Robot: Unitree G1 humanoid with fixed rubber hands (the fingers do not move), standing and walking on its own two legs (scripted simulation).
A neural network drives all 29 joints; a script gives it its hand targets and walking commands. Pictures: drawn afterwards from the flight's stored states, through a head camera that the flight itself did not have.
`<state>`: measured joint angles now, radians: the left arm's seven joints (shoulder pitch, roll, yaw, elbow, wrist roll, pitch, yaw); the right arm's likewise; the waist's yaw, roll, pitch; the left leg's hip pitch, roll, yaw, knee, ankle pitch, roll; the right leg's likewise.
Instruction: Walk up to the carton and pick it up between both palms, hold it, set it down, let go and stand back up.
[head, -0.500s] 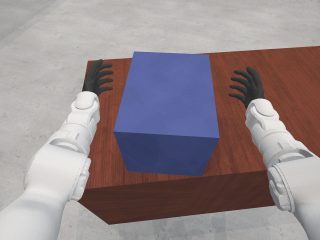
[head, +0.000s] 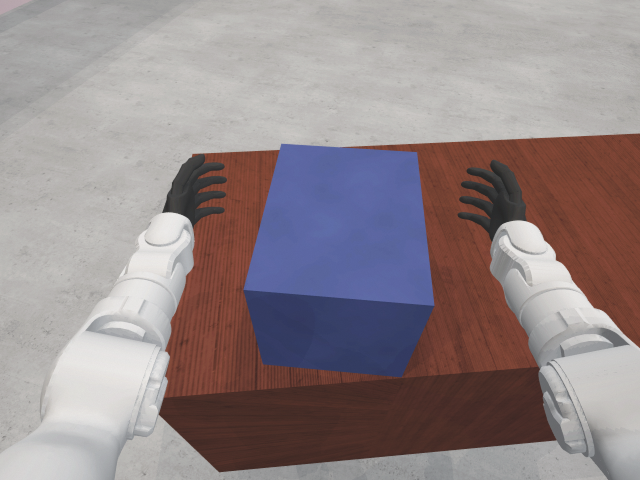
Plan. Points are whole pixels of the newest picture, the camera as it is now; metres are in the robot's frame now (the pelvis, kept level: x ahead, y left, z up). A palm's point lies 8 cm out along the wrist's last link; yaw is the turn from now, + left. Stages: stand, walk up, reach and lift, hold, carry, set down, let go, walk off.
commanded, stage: set down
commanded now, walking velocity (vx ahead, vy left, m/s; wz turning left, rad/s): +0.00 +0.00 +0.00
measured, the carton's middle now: (340, 258) +0.49 -0.04 -0.04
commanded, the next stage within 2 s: none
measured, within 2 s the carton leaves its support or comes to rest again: neither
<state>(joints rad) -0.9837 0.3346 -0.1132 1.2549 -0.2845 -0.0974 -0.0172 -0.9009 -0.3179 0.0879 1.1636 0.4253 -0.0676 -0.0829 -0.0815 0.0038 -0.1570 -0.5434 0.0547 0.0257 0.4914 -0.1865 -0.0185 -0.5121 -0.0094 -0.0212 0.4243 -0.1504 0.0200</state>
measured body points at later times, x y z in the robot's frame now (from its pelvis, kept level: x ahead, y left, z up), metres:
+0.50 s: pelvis +0.01 +0.00 +0.01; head +0.03 +0.00 +0.46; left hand +0.41 +0.19 +0.06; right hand +0.36 -0.24 +0.04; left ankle +0.02 +0.13 -0.74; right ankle +0.02 -0.13 -0.74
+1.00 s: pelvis +0.02 +0.00 +0.01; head +0.02 +0.00 +0.46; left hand +0.33 +0.21 +0.01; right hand +0.29 -0.22 +0.00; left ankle +0.02 +0.13 -0.74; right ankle +0.02 -0.13 -0.74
